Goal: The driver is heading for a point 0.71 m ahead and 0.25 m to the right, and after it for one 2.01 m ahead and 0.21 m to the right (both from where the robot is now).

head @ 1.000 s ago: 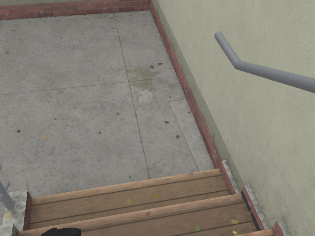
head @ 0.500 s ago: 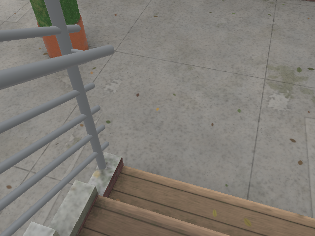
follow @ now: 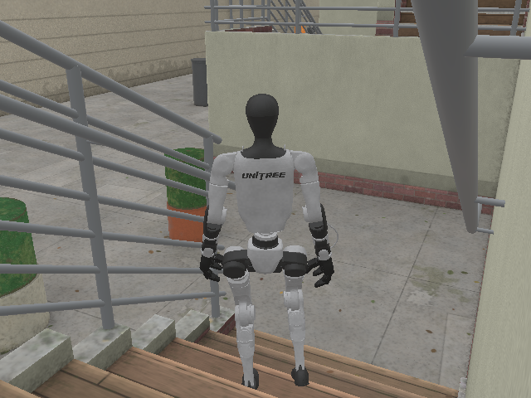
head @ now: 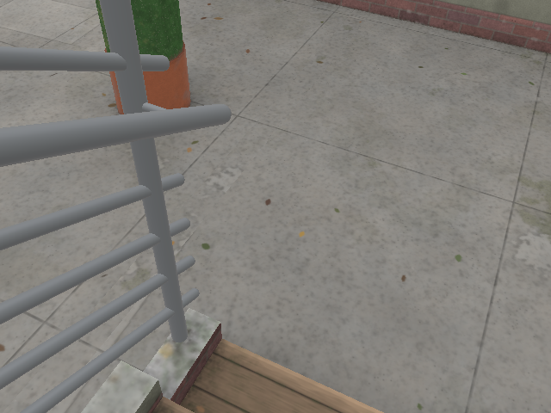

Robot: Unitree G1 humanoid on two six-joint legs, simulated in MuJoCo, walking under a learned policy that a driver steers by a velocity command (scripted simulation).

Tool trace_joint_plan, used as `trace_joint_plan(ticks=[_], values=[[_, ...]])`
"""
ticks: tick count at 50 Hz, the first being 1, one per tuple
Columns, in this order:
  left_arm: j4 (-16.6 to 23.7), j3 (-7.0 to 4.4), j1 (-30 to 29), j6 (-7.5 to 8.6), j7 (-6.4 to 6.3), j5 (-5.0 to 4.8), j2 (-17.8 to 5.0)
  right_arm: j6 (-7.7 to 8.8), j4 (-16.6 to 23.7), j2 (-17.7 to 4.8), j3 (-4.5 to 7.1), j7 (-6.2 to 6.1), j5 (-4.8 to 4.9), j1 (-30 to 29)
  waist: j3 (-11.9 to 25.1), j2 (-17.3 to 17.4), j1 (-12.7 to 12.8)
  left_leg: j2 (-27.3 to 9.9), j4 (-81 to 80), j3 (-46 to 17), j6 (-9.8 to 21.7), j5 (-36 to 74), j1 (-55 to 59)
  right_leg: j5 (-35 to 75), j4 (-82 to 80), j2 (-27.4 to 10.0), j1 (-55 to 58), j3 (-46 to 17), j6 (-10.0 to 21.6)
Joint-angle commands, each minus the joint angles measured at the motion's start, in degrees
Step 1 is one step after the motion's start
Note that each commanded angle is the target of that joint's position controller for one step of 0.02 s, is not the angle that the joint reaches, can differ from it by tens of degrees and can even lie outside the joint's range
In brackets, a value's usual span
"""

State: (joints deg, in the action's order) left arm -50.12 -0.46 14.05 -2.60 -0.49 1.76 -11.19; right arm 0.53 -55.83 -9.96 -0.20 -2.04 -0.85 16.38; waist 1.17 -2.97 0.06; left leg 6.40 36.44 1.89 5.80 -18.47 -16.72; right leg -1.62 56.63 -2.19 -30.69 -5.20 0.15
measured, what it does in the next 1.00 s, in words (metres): steps on the spot, turning right: right foot, then left foot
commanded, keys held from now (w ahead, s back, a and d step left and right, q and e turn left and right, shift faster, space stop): e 0.86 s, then w+e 0.04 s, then w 0.10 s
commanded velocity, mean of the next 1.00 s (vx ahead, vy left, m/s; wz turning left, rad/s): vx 0.04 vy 0.00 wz -0.47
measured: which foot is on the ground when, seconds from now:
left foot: down 0.00-0.16, up 0.18-0.46, down 0.48-0.94, up 0.96-1.00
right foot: up 0.00-0.00, down 0.02-0.48, up 0.50-0.92, down 0.94-1.00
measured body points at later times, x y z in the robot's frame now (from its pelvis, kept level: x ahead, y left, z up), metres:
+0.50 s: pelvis -0.02 -0.03 +0.01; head +0.00 -0.02 +0.46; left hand +0.14 +0.21 -0.11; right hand +0.11 -0.32 -0.07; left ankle +0.01 +0.04 -0.72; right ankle +0.01 -0.15 -0.72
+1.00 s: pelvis -0.06 -0.04 +0.00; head -0.08 -0.06 +0.45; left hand +0.19 +0.10 -0.09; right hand -0.14 -0.31 -0.13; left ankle +0.02 +0.04 -0.69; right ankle -0.11 -0.10 -0.72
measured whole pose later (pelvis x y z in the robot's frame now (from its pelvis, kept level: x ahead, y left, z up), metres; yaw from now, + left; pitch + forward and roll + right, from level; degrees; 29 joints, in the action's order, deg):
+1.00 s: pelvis -0.06 -0.04 +0.00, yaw -32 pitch +0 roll +0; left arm -39.5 -1.1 13.3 -3.8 1.6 -0.1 -13.6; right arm -3.8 -41.2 -16.7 2.6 -0.9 -1.6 18.6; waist 1.4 2.8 -1.4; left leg -2.0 52.9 4.4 0.8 -29.5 -26.6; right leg -20.9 37.4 3.8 -16.9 0.6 5.2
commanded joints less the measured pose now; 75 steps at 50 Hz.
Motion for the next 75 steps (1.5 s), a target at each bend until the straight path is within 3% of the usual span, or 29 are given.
trace_joint_plan(ticks=[1,3,6,8,9,11,15,20,23,24,25,26,27,28,31,35,43,46,47,48,49,51,53,55,59,64,67,70,75], values=[[1.60,-1.13,2.02,0.16,-0.12,-0.09,-4.62,0.92,1.72,-7.01,1.16,-0.84,-1.04,0.35,-3.39,7.73,0.23,-20.05,-5.91,-14.87,11.25,27.40,-5.87,-6.98,-0.49,0.71,5.44,-2.04,0.64],[2.32,-0.67,1.97,0.08,-0.02,0.89,-4.23,0.91,4.84,-9.86,1.78,-1.68,-0.55,-3.34,-2.13,6.48,-0.19,-22.56,-6.85,-15.69,10.25,37.91,-9.72,-20.09,-1.42,1.01,13.46,2.49,1.95],[2.25,-1.87,5.01,0.38,0.29,0.22,-6.04,-0.56,7.21,-12.61,3.49,-1.20,0.44,-3.84,-0.96,3.36,0.94,-15.78,2.11,-6.23,4.05,33.94,-10.93,1.49,-11.20,1.71,20.28,2.58,5.67],[3.41,-3.42,8.74,1.47,0.34,0.13,-11.68,-1.60,10.04,-11.79,4.64,-0.31,0.74,-5.31,-1.69,-10.55,2.96,-4.14,20.45,4.77,-3.41,3.33,-17.36,21.71,-28.34,-9.45,20.79,-19.64,12.49],[4.17,-2.97,10.62,1.81,0.62,-0.42,-12.32,-1.83,12.66,-9.51,4.75,-0.14,0.78,-10.66,-1.30,-13.05,4.43,-0.50,25.96,1.39,-4.09,-18.51,-20.90,21.45,-35.54,-14.77,19.71,-31.58,17.78],[7.12,-4.32,4.80,1.73,0.46,-0.64,-14.40,-2.25,14.16,-7.24,4.25,0.31,0.42,-11.67,-0.33,-6.69,1.17,-2.60,25.78,-3.53,-4.42,-14.37,-20.22,13.62,-34.58,-12.51,18.85,-26.70,18.41],[11.33,-4.75,0.89,-0.04,0.64,-0.93,-11.06,-3.78,15.86,-6.67,3.36,0.78,-0.06,-12.74,3.09,-4.14,0.14,-2.30,16.35,-0.71,-5.45,-4.96,-11.73,9.85,-32.46,-4.61,16.28,-15.73,12.27],[14.31,-4.89,0.30,0.59,1.81,-0.61,-11.32,-4.96,19.15,-7.35,2.59,0.28,0.78,-13.95,2.83,-6.37,1.09,-1.59,6.70,-2.42,-4.92,-5.85,-4.73,-6.94,-37.02,-4.11,14.27,-22.23,11.80],[16.19,-5.00,-3.06,-0.19,1.33,-1.96,-12.48,-3.17,17.71,-8.54,2.87,0.17,1.36,-5.97,3.63,-4.36,-2.83,-2.72,-7.34,-3.58,-4.01,-0.17,7.28,-7.40,-36.62,-2.83,11.55,-25.56,8.78],[16.30,-5.14,-2.59,-0.44,1.36,-2.64,-12.35,-2.81,15.79,-9.97,3.50,-0.26,0.82,-0.76,3.95,-1.94,-4.57,-5.89,-12.85,-5.88,-3.23,-1.36,15.32,-13.47,-32.08,0.33,6.27,-23.34,6.75],[16.75,-4.50,-0.36,-0.49,1.45,-3.90,-8.00,-2.82,15.58,-15.77,4.85,-0.55,-0.10,0.99,2.69,12.14,-3.57,-19.09,-19.49,-22.42,0.21,-6.56,21.39,-28.20,-17.16,9.67,-5.22,-12.85,2.71],[17.45,-5.05,-1.50,-0.38,0.86,-1.00,-11.11,-2.48,16.09,-19.04,5.57,-0.09,-0.19,-0.07,-1.45,17.18,-3.97,-28.01,-23.78,-32.34,5.95,0.53,12.06,-31.75,2.68,14.82,-11.78,-5.99,2.22],[16.84,-5.75,-1.53,-0.12,0.96,0.65,-13.34,-1.80,17.40,-14.81,4.25,0.52,-0.28,-4.63,-2.73,10.21,-0.01,-28.01,-22.92,-28.89,7.76,4.66,5.96,-26.97,10.11,10.23,-9.62,-7.58,2.37],[14.86,-5.69,0.34,-0.25,1.05,0.24,-12.68,-1.36,19.34,-11.84,3.44,0.79,0.06,-10.28,-2.86,7.23,2.90,-24.44,-21.76,-22.07,8.17,11.40,0.98,-21.80,15.22,9.49,-5.14,-5.79,2.09],[13.08,-4.99,1.78,-1.42,1.53,0.33,-11.40,-1.69,19.78,-8.94,2.66,0.13,0.65,-8.35,0.55,8.15,2.31,-19.72,-15.78,-11.37,8.47,32.61,7.16,-20.53,21.92,8.59,-8.12,-1.48,-1.06],[14.52,-4.17,-2.20,-3.08,2.08,-0.44,-10.03,-2.12,17.31,-11.35,3.35,0.00,-0.37,0.55,1.84,9.94,-0.76,-19.72,-13.26,-8.26,8.70,33.41,10.94,-21.58,15.72,7.35,-9.11,1.32,-2.50],[16.57,-2.41,-7.04,-2.61,2.58,-1.70,-7.84,-2.58,17.99,-14.62,4.21,0.68,-1.38,0.57,1.25,13.06,-2.69,-22.57,-13.65,-4.95,7.09,9.10,-0.14,-26.62,-5.59,5.47,7.17,9.72,1.34],[13.11,-2.87,1.25,-1.85,2.96,-2.92,-8.21,-3.65,18.73,-15.39,4.59,0.33,-0.30,-0.01,1.81,7.87,1.56,-20.94,-12.21,-4.16,1.65,-22.22,-10.59,-22.52,-27.68,7.67,27.00,10.65,5.38],[10.50,-3.46,7.57,-1.16,2.81,-2.91,-9.77,-3.81,18.57,-13.39,4.40,0.52,-0.60,0.64,1.10,-1.30,4.07,-16.78,0.71,1.94,-1.73,-25.79,-23.58,-28.86,-32.06,3.29,39.71,0.67,6.80],[11.28,-5.43,14.72,-0.85,2.65,-2.45,-18.53,-3.53,25.31,-7.34,2.54,1.29,-0.66,-7.45,0.02,-15.90,8.54,-6.27,22.91,8.03,-5.90,-27.79,-45.57,-55.65,-41.96,-18.64,43.39,-35.88,14.01],[9.97,-5.13,15.91,-0.76,1.35,-1.46,-18.19,-2.37,25.91,-12.38,3.60,1.29,-1.41,-15.93,-7.57,-3.93,11.46,-6.72,23.27,-4.35,-5.90,-15.86,-48.91,-51.51,-48.88,-18.80,34.61,-39.68,16.34],[8.22,-3.79,7.95,-0.26,-0.92,-0.86,-14.49,-1.15,22.02,-11.65,3.52,1.97,-0.64,-6.71,-9.84,-4.91,1.54,-8.60,22.98,-5.80,-6.43,-2.63,-40.17,-42.55,-48.01,-13.83,25.47,-27.85,13.82],[8.65,-3.11,3.89,1.32,-0.27,-1.54,-11.83,-1.59,16.74,-12.63,3.79,2.63,-2.32,0.40,-6.99,-4.79,-1.87,-8.48,26.85,-3.86,-7.94,6.19,-30.92,-31.42,-47.17,-7.99,19.10,-18.21,11.72],[7.63,-3.82,2.84,2.69,0.73,-1.38,-13.10,-2.01,13.76,-13.24,4.45,3.47,-1.72,3.83,-4.24,-1.61,-3.93,-7.58,33.20,-3.68,-7.74,13.41,-23.56,-25.40,-47.23,-6.22,13.66,-13.95,11.18],[3.88,-4.15,9.68,3.81,1.22,-2.22,-11.99,-2.25,12.17,-11.33,4.25,4.08,-2.14,0.56,-7.24,-1.78,-1.16,-9.53,30.80,-4.25,-7.70,17.99,-30.13,-23.43,-46.15,-6.32,19.69,-12.41,12.37],[-1.60,-4.46,18.86,6.89,-0.44,-0.79,-12.74,-0.71,11.41,-12.00,5.81,3.91,-1.81,-5.06,-7.69,-2.16,3.27,-5.18,19.10,-15.85,-6.43,27.74,-39.47,-18.24,-36.96,-9.40,33.03,-10.50,11.34],[-1.56,-3.42,13.16,8.22,-1.34,-0.34,-11.17,0.30,11.37,-11.49,6.19,4.51,-1.88,-6.92,-10.04,-1.47,1.79,-4.29,9.44,-14.93,-5.99,39.69,-31.21,-17.55,-31.34,-8.05,22.33,-4.94,10.25],[-1.46,-2.24,12.89,8.59,-0.98,0.02,-9.19,1.18,12.06,-7.88,5.04,5.98,-1.99,-10.50,-7.26,-0.71,3.96,-3.70,3.81,-8.94,-3.30,48.61,-18.44,-17.79,-24.31,-6.44,13.47,-0.08,8.37],[-4.54,-2.08,17.99,7.99,-2.31,0.84,-10.11,2.82,13.80,-5.75,3.15,5.06,-0.09,-15.88,-13.33,-1.57,8.60,-8.46,-13.13,-5.23,-2.04,41.76,-16.33,-4.31,-15.24,-7.89,20.78,-0.24,8.86]])
Keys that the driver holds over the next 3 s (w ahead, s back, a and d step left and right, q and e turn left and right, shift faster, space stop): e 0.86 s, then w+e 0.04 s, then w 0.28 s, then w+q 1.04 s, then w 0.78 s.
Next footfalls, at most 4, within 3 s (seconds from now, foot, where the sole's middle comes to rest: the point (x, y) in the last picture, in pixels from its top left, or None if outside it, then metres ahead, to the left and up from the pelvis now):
0.02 right None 0.05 -0.15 -0.76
0.48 left None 0.05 0.03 -0.76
0.94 right None -0.07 -0.12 -0.76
1.58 left None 0.33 -0.10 -0.92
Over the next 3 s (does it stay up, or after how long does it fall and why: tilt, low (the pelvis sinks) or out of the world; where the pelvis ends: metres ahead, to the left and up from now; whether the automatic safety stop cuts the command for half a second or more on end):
stays up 0.99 -0.21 -0.47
